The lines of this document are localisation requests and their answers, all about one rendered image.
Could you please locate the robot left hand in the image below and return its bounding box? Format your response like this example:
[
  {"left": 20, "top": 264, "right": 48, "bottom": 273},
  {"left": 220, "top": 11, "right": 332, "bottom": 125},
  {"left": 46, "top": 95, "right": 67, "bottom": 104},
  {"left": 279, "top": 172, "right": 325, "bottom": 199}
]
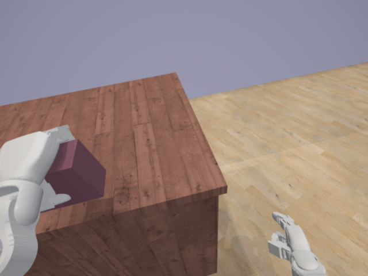
[{"left": 0, "top": 125, "right": 75, "bottom": 212}]

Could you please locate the table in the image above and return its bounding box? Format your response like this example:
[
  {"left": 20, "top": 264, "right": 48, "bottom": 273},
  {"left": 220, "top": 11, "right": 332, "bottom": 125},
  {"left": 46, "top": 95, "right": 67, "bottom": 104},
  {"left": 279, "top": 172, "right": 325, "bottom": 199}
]
[{"left": 0, "top": 72, "right": 228, "bottom": 276}]

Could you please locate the sponge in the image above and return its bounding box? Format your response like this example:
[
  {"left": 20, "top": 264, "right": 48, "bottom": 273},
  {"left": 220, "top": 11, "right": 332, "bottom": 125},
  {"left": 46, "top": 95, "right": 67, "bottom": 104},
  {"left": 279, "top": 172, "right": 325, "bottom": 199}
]
[{"left": 41, "top": 139, "right": 106, "bottom": 213}]

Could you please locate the robot right hand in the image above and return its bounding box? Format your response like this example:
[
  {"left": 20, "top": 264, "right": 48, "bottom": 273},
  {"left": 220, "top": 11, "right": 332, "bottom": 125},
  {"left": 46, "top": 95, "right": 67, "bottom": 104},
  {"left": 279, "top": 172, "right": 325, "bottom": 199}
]
[{"left": 268, "top": 212, "right": 311, "bottom": 261}]

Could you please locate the robot left forearm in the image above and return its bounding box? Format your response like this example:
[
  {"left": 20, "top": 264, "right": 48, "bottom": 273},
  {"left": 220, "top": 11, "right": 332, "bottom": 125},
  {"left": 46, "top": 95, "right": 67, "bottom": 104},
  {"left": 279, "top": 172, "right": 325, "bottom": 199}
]
[{"left": 0, "top": 179, "right": 43, "bottom": 276}]

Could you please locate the robot right forearm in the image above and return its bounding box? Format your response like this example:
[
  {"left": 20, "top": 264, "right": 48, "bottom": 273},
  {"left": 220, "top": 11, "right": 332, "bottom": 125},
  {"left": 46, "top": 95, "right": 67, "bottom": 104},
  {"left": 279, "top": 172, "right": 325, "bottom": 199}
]
[{"left": 290, "top": 250, "right": 327, "bottom": 276}]

